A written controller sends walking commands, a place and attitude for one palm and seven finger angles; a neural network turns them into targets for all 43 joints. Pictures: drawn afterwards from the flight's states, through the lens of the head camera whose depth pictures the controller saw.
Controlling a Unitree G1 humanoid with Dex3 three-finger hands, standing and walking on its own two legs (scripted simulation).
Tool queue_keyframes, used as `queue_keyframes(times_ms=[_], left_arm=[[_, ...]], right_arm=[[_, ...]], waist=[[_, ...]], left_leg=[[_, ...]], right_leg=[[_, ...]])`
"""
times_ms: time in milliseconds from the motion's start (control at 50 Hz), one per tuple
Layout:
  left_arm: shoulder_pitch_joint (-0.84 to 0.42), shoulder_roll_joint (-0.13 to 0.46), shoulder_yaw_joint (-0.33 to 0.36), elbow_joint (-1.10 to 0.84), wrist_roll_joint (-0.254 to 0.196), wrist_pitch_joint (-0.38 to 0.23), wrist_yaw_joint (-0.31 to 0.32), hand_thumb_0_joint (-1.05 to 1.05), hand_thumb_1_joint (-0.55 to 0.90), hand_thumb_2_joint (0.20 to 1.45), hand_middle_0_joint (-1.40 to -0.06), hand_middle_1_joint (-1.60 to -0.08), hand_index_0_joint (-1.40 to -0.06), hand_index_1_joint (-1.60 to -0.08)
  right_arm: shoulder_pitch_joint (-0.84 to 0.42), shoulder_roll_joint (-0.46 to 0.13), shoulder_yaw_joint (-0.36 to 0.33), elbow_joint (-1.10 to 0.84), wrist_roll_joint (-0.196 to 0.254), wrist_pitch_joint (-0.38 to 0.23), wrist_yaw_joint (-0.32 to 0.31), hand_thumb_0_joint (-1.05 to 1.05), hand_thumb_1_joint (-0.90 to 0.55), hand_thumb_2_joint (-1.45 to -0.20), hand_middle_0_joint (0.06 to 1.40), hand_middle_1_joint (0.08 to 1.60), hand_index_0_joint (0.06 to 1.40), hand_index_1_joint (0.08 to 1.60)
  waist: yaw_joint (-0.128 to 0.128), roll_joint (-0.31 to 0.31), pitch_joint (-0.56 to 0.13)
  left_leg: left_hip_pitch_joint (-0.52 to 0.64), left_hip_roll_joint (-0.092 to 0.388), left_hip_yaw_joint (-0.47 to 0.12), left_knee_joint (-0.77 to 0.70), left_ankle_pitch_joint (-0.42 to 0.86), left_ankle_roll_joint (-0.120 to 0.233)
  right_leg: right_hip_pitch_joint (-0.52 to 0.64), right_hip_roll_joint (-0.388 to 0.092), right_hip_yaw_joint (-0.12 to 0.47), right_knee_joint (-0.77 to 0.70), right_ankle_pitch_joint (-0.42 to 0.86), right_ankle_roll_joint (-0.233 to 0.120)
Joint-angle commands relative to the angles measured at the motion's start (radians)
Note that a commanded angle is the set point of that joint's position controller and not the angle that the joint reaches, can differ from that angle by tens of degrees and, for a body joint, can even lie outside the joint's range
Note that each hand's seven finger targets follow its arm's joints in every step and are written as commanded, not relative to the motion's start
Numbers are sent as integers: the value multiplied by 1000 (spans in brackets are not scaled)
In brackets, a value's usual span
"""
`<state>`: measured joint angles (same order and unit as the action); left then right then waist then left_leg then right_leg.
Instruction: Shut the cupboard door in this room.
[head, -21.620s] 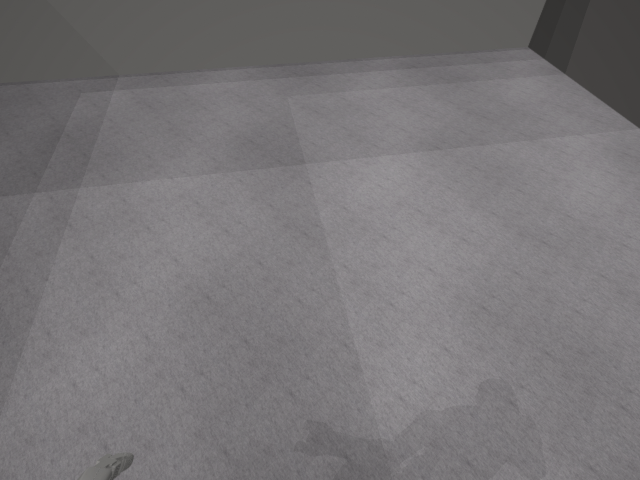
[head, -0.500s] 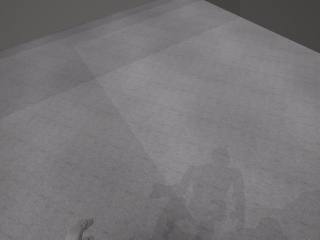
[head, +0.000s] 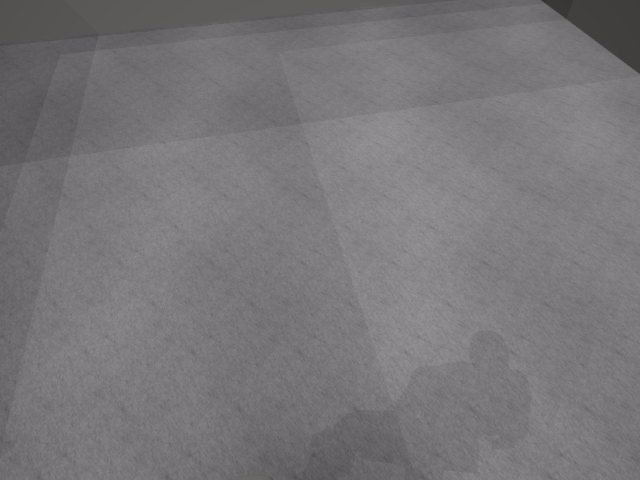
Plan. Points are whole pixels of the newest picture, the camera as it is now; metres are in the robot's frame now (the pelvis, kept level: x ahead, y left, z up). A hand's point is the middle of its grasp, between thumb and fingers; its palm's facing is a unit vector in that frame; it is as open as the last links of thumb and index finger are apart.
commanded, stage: turn or walk to find it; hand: left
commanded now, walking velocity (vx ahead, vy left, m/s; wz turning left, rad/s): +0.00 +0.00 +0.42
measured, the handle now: out of the picture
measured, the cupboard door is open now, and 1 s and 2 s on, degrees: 81 81 81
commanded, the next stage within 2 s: stand and wait in 0.72 s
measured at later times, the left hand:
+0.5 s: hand out of the picture +0.08 +0.22 -0.15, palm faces +0.18 -0.95 -0.27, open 7.4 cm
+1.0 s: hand out of the picture -0.07 +0.17 -0.16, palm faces +0.45 -0.85 -0.26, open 7.3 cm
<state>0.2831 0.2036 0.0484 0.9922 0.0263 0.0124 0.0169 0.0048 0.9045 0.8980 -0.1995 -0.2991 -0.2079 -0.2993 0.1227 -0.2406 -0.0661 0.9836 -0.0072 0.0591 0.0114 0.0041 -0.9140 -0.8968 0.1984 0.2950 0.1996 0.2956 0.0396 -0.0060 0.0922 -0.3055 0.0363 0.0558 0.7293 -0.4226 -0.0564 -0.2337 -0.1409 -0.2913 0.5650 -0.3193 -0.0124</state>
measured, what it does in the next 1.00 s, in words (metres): steps on the spot, turning left: left foot, then right foot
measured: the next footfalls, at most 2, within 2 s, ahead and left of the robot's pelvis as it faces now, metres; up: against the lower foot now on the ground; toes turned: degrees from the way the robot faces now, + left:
left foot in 0.04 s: +0.02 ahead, +0.13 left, +0.00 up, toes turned +6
right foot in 0.52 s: +0.05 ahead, -0.11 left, +0.00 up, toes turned +8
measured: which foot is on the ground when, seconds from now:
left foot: up 0.00-0.02, down 0.04-0.54, up 0.56-1.00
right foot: down 0.00-0.04, up 0.06-0.50, down 0.52-1.00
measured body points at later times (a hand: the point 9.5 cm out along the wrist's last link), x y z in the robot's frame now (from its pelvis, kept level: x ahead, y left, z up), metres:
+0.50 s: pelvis +0.00 +0.00 +0.00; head +0.05 -0.01 +0.45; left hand +0.07 +0.27 -0.13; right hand +0.08 -0.24 -0.16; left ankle -0.02 +0.12 -0.73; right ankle +0.01 -0.12 -0.72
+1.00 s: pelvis -0.01 -0.02 +0.00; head +0.04 -0.01 +0.45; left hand -0.10 +0.21 -0.14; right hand +0.17 -0.22 -0.15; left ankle -0.09 +0.09 -0.70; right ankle +0.02 -0.12 -0.73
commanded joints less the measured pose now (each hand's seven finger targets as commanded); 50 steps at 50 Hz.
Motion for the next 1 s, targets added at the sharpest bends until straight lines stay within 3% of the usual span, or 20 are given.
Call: queue_keyframes(times_ms=[0, 20, 40, 60, 80, 120, 180, 360, 420, 460, 480, 500, 520, 540, 560, 600, 660, 800, 920, 980], left_arm=[[7, 170, 49, -58, -13, -4, 9, 0, 900, 900, -200, -300, -200, -300], [-5, 103, 28, -92, -19, 2, 4, 0, 900, 900, -200, -300, -200, -300], [-59, 106, 17, -108, -11, 15, 10, 0, 900, 900, -200, -300, -200, -300], [-86, 112, 20, -102, -8, 23, 9, 0, 900, 900, -200, -300, -200, -300], [-86, 105, 25, -89, -8, 26, 8, 0, 900, 900, -200, -300, -200, -300], [-79, 124, 30, -67, -11, 24, -3, 0, 900, 900, -200, -300, -200, -300], [-58, 120, 29, -58, -11, 20, -6, 0, 900, 900, -200, -300, -200, -300], [-172, 96, 19, -127, -17, 18, 1, 0, 900, 900, -200, -300, -200, -300], [-141, 88, 18, -126, -24, 8, 2, 0, 900, 900, -200, -300, -200, -300], [-81, 101, 21, -111, -24, -3, 2, 0, 900, 900, -200, -300, -200, -300], [-39, 119, 26, -101, -22, -14, 5, 0, 900, 900, -200, -300, -200, -300], [-3, 193, 39, -93, -9, -25, 13, 0, 900, 900, -200, -300, -200, -300], [15, 262, 53, -94, -1, -27, 17, 0, 900, 900, -200, -300, -200, -300], [11, 250, 46, -104, -8, -21, 18, 0, 900, 900, -200, -300, -200, -300], [-51, 202, 51, -113, -11, -24, 27, 0, 900, 900, -200, -300, -200, -300], [-140, 158, 33, -140, -13, -21, 21, 0, 900, 900, -200, -300, -200, -300], [-128, 133, 26, -135, -11, -29, 17, 0, 900, 900, -200, -300, -200, -300], [-7, 160, 35, -91, -3, -30, 16, 0, 900, 900, -200, -300, -200, -300], [34, 195, 48, -66, 5, -20, 15, 0, 900, 900, -200, -300, -200, -300], [20, 212, 53, -59, 3, -13, 12, 0, 900, 900, -200, -300, -200, -300]], right_arm=[[110, -120, -17, -49, -4, -52, -4, 0, -900, -900, 200, 300, 200, 300], [143, -217, -42, -51, -11, -54, -11, 0, -900, -900, 200, 300, 200, 300], [174, -250, -46, -36, -9, -40, -17, 0, -900, -900, 200, 300, 200, 300], [145, -216, -36, -37, -11, -40, -25, 0, -900, -900, 200, 300, 200, 300], [95, -195, -31, -47, -14, -45, -34, 0, -900, -900, 200, 300, 200, 300], [28, -160, -16, -66, -13, -47, -37, 0, -900, -900, 200, 300, 200, 300], [36, -157, -16, -73, -9, -56, -35, 0, -900, -900, 200, 300, 200, 300], [106, -152, -33, -65, -18, -50, -31, 0, -900, -900, 200, 300, 200, 300], [85, -158, -39, -73, -21, -44, -29, 0, -900, -900, 200, 300, 200, 300], [72, -151, -41, -75, -15, -43, -27, 0, -900, -900, 200, 300, 200, 300], [76, -130, -40, -79, -9, -44, -24, 0, -900, -900, 200, 300, 200, 300], [93, -77, -32, -87, 1, -47, -17, 0, -900, -900, 200, 300, 200, 300], [70, -39, -26, -118, -1, -44, -18, 0, -900, -900, 200, 300, 200, 300], [56, -82, -37, -114, -6, -29, -20, 0, -900, -900, 200, 300, 200, 300], [77, -81, -42, -95, -12, -14, -20, 0, -900, -900, 200, 300, 200, 300], [110, -78, -44, -49, -15, -5, -7, 0, -900, -900, 200, 300, 200, 300], [139, -60, -38, -28, -14, -1, 3, 0, -900, -900, 200, 300, 200, 300], [52, -49, -24, -42, -13, -1, 0, 0, -900, -900, 200, 300, 200, 300], [-25, -37, -5, -73, -1, -19, 0, 0, -900, -900, 200, 300, 200, 300], [2, -44, -2, -76, 1, -28, -2, 0, -900, -900, 200, 300, 200, 300]], waist=[[-70, 18, -202], [-89, 315, -180], [-108, 267, -171], [-98, 199, -128], [-79, 248, -105], [-49, 200, -67], [-38, 133, -100], [-73, 159, -101], [-56, 177, -131], [-25, 157, -158], [-6, 104, -182], [5, -88, -220], [23, -287, -184], [22, -191, -163], [-9, -235, -130], [-49, -145, -63], [-57, -158, -54], [-11, -161, -63], [19, -190, -109], [-2, -187, -134]], left_leg=[[280, 83, -85, -371, 365, 56], [384, 328, -409, -387, 735, 170], [310, 395, -390, -382, 820, 252], [245, 359, -339, -395, 743, 257], [234, 306, -329, -393, 728, 245], [200, 229, -250, -380, 739, 217], [226, 194, -216, -378, 745, 204], [208, 197, -335, -352, 713, 236], [167, 173, -363, -310, 739, 221], [110, 135, -355, -258, 671, 182], [35, 92, -331, -201, 540, 140], [-130, 2, -228, -68, 273, 74], [-272, -110, -110, 152, -173, 25], [-235, -73, -152, 322, -196, 32], [-246, -48, -183, 410, -145, 31], [-248, -25, -150, 514, -21, 16], [-243, -16, -117, 515, 71, -3], [-238, 3, -72, 338, 17, -24], [-140, 2, -2, 80, -50, -4], [-32, -13, 39, -86, 25, 11]], right_leg=[[-35, -145, 102, 127, 288, 7], [-310, -3, 85, 322, -247, 86], [-299, 9, 176, 437, -357, 80], [-293, -2, 220, 487, -302, 74], [-319, 0, 240, 518, -250, 83], [-316, 16, 256, 554, -142, 87], [-298, 31, 254, 553, -89, 101], [-240, 65, 261, 318, -145, 104], [-122, 100, 240, 141, -112, 91], [11, 112, 227, -44, 43, 83], [138, 75, 248, -183, 162, 78], [303, -108, 403, -224, 269, 28], [303, -332, 611, -230, 458, -95], [163, -355, 572, -241, 440, -157], [106, -313, 530, -270, 360, -149], [54, -211, 405, -260, 268, -109], [52, -164, 295, -264, 279, -74], [153, -200, 262, -237, 418, -105], [200, -236, 235, -162, 558, -134], [173, -236, 199, -100, 551, -103]])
